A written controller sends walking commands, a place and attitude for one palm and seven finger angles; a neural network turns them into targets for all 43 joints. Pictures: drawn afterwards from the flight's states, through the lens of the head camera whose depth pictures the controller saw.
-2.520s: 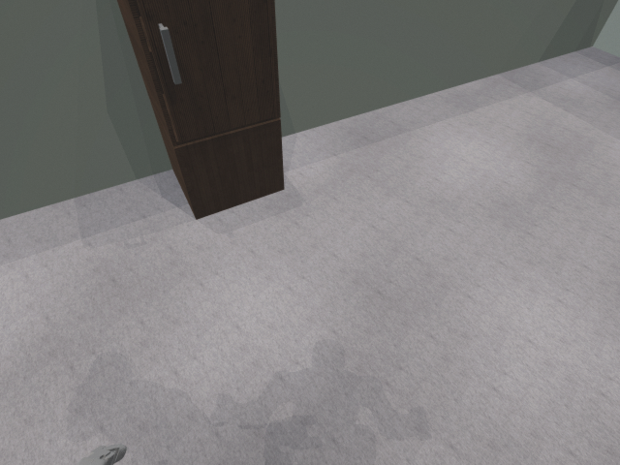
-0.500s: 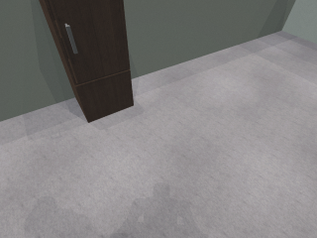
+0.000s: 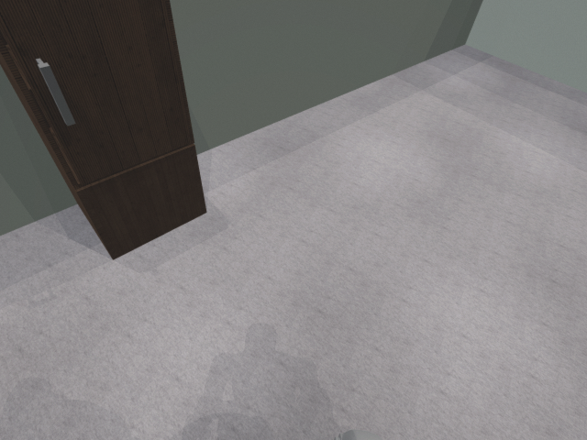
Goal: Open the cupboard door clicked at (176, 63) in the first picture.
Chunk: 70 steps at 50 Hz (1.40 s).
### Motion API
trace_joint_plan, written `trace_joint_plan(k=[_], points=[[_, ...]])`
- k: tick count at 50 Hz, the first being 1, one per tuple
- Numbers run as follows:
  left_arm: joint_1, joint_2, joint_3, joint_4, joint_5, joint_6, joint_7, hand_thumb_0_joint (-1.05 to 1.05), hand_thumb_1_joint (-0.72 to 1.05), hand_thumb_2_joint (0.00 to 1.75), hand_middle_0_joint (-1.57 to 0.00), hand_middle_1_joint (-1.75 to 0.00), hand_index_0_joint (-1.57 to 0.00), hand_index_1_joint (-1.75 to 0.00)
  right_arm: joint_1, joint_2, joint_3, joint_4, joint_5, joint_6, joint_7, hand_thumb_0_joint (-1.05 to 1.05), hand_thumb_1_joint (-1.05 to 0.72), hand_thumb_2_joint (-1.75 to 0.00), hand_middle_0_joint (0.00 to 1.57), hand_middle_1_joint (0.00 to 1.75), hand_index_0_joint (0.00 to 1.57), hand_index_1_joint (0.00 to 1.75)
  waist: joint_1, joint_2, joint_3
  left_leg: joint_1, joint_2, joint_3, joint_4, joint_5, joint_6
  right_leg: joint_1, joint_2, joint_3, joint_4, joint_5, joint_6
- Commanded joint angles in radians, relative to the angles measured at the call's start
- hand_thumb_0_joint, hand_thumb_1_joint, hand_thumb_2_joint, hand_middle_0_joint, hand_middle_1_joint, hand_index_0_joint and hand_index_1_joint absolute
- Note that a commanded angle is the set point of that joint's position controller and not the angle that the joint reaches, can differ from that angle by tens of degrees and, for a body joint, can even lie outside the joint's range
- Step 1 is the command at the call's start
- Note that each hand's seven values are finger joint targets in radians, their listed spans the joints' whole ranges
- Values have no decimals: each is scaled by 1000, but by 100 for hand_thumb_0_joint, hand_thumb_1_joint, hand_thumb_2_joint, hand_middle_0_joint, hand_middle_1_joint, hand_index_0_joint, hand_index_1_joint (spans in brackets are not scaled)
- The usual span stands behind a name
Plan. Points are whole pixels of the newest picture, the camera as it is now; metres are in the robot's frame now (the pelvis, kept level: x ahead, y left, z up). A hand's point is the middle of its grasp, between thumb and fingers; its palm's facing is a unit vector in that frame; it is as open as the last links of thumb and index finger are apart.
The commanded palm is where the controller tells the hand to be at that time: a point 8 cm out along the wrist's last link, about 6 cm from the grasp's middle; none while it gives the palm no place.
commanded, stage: walk to a spot facing it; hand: left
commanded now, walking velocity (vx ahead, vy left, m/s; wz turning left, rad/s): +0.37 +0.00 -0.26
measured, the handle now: (55, 92) +0.88 +0.68 -0.03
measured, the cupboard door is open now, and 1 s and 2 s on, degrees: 0 0 0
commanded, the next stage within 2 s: turn to face it in 0.64 s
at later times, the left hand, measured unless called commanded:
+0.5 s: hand (227, 346) +0.31 +0.13 -0.17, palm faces -0.06 -0.97 -0.23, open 7.1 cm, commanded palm none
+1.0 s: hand (229, 275) +0.46 +0.16 -0.18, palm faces +0.01 -0.98 -0.18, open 7.3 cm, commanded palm none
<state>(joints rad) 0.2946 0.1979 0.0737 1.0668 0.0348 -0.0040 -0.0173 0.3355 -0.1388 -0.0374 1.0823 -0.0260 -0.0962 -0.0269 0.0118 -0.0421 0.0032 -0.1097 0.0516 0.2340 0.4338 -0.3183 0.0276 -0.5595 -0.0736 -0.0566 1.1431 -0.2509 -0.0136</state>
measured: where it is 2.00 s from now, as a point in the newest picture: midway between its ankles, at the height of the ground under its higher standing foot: (304, 374)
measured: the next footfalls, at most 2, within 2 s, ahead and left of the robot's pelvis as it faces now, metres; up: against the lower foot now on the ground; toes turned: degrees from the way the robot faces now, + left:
right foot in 0.26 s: +0.28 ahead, -0.13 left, +0.00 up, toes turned -12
left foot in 0.72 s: +0.47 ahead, +0.08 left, +0.00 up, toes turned +5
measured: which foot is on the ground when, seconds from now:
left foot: down 0.00-0.26, up 0.28-0.70, down 0.72-1.00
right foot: up 0.00-0.24, down 0.26-0.74, up 0.76-1.00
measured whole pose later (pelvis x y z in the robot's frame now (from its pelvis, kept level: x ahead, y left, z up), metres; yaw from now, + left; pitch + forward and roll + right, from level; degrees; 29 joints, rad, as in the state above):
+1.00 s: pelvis +0.41 -0.02 +0.00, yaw -2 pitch -1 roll +0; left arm 0.23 0.17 0.05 1.04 0.02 0.00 0.02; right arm 0.25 -0.17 -0.04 1.06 -0.02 -0.03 -0.02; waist 0.00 -0.02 0.05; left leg -0.23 0.03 0.13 0.47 -0.22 0.04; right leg -0.44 -0.09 -0.07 0.88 -0.37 0.06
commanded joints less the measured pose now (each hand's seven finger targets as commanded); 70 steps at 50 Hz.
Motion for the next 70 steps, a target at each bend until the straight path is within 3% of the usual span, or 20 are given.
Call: trace_joint_plan(k=[1, 7, 9, 11, 12, 13, 14, 17, 20, 32, 35, 37, 40, 43, 54, 55, 57, 59, 62, 70], points=[[-74, -23, -9, -94, 3, -3, -17, 0, 90, 90, -20, -30, -20, -30, 127, -105, -19, 13, 5, -11, -2, 0, -90, -90, 20, 30, 20, 30, -15, 126, 146, 52, 249, -133, -275, 288, 104, -158, -51, -3, -180, 99, 15], [-244, -10, -15, -150, -6, -13, -17, 0, 90, 90, -20, -30, -20, -30, 187, -126, -20, 48, -5, 6, -2, 0, -90, -90, 20, 30, 20, 30, -51, 150, 162, 110, 261, -48, -213, 555, 86, 3, 13, -82, -466, 100, -32], [-175, 15, -8, -132, -4, -18, -12, 0, 90, 90, -20, -30, -20, -30, 179, -145, -24, 52, -5, 12, 0, 0, -90, -90, 20, 30, 20, 30, -9, 126, 115, 134, 267, -24, -88, 790, 78, 121, 60, -113, -485, 40, -63], [65, 68, 10, -63, 4, -36, -5, 0, 90, 90, -20, -30, -20, -30, 136, -168, -25, 40, 3, 16, 2, 0, -90, -90, 20, 30, 20, 30, 107, 118, -24, 51, 218, 24, 243, 833, 29, 461, 94, -123, -588, 90, -91], [198, 170, 34, -25, 8, -49, 7, 0, 90, 90, -20, -30, -20, -30, 164, -133, -19, 32, 16, 16, 16, 0, -90, -90, 20, 30, 20, 30, 153, -30, -159, -173, 153, 36, 547, 512, -4, 738, -90, 100, -629, 70, -147], [270, 263, 54, -10, -9, -52, 17, 0, 90, 90, -20, -30, -20, -30, 183, -69, -10, -3, 25, 10, 15, 0, -90, -90, 20, 30, 20, 30, 128, -197, -251, -431, -3, -29, 879, -223, -42, 886, -358, 571, -751, 184, -270], [213, 268, 55, -26, -29, -47, 24, 0, 90, 90, -20, -30, -20, -30, 96, -97, -16, -25, 29, 17, 13, 0, -90, -90, 20, 30, 20, 30, 128, -92, -198, -484, 34, -165, 993, -218, -16, 776, -384, 609, -840, 114, -296], [1, 125, 8, -70, -23, -61, 30, 0, 90, 90, -20, -30, -20, -30, 43, -75, -19, -16, 3, 39, 19, 0, -90, -90, 20, 30, 20, 30, 15, 13, 20, -451, 133, -221, 898, -7, -23, 383, -261, 314, -900, 71, -186], [-28, 88, -3, -59, -13, -75, 31, 0, 90, 90, -20, -30, -20, -30, 132, -36, -17, 12, -3, 68, 25, 0, -90, -90, 20, 30, 20, 30, -56, -4, 16, -378, 135, -191, 752, 28, -47, 266, -187, 152, -931, 104, -158], [108, 114, -4, 4, -10, -75, 28, 0, 90, 90, -20, -30, -20, -30, -207, -68, -16, -121, 4, 45, 56, 0, -90, -90, 20, 30, 20, 30, 16, -44, 98, -339, 70, -107, 225, 92, -36, 418, -189, 131, -890, 206, -144], [93, 98, -6, 9, -18, -67, 29, 0, 90, 90, -20, -30, -20, -30, 3, -129, -29, -53, -3, 29, 35, 0, -90, -90, 20, 30, 20, 30, -87, 62, 7, 43, 47, -102, 39, 159, -10, 321, -99, 45, -571, 371, -87], [103, 30, -21, -35, -25, -71, 20, 0, 90, 90, -20, -30, -20, -30, 208, -297, -57, -10, -8, 33, 18, 0, -90, -90, 20, 30, 20, 30, -131, 358, -131, 315, 450, -565, -112, 371, 165, 0, 84, -51, -33, -335, -10], [13, 33, -15, -30, -14, -56, 20, 0, 90, 90, -20, -30, -20, -30, 19, -179, -24, -49, 3, 34, 5, 0, -90, -90, 20, 30, 20, 30, -66, 164, 34, 24, 358, -442, -165, 364, 164, -42, -35, 30, 72, -220, 14], [86, -17, -26, -5, -14, -26, 24, 0, 90, 90, -20, -30, -20, -30, -65, -135, -8, -54, 11, 29, 1, 0, -90, -90, 20, 30, 20, 30, 4, 194, 7, -106, 237, -252, -157, 516, 119, 125, -44, -3, -120, -154, 49], [-8, 46, 6, -119, -22, -3, 38, 0, 90, 90, -20, -30, -20, -30, -106, -207, -58, -111, 5, 96, 13, 0, -90, -90, 20, 30, 20, 30, 17, 174, -7, -189, 169, -370, -4, 384, 90, 336, 31, -45, -599, 18, 79], [20, 75, 14, -121, -20, -11, 42, 0, 90, 90, -20, -30, -20, -30, -110, -192, -58, -122, 9, 97, 17, 0, -90, -90, 20, 30, 20, 30, 35, 114, -18, -255, 124, -346, 66, 298, 47, 445, -11, -13, -712, 103, 72], [73, 240, 42, -138, -7, -15, 52, 0, 90, 90, -20, -30, -20, -30, -85, -111, -52, -171, 13, 103, 25, 0, -90, -90, 20, 30, 20, 30, 52, -274, -80, -470, -58, -175, 495, -293, -59, 563, -438, 328, -848, 314, -99], [-31, 186, 32, -173, -13, -7, 62, 0, 90, 90, -20, -30, -20, -30, -102, -145, -66, -161, 8, 131, 27, 0, -90, -90, 20, 30, 20, 30, 17, -181, -6, -466, 4, -247, 747, -223, -58, 389, -404, 272, -889, 124, -126], [-111, 131, 9, -201, -10, -12, 61, 0, 90, 90, -20, -30, -20, -30, -91, -126, -57, -143, 2, 142, 44, 0, -90, -90, 20, 30, 20, 30, -21, -118, 34, -454, 33, -214, 770, -100, -82, 350, -303, 49, -845, 206, -90], [-46, 199, 23, -189, -2, -1, 52, 0, 90, 90, -20, -30, -20, -30, -207, -125, -43, -210, 11, 140, 57, 0, -90, -90, 20, 30, 20, 30, 20, -151, -17, -365, 12, -119, 420, -113, -89, 473, -312, -84, -753, 409, -96]])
